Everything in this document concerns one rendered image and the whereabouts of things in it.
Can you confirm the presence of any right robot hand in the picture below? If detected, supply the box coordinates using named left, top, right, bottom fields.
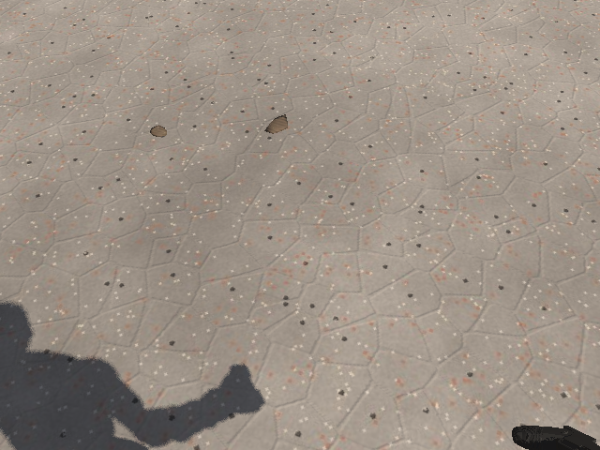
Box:
left=512, top=426, right=600, bottom=450

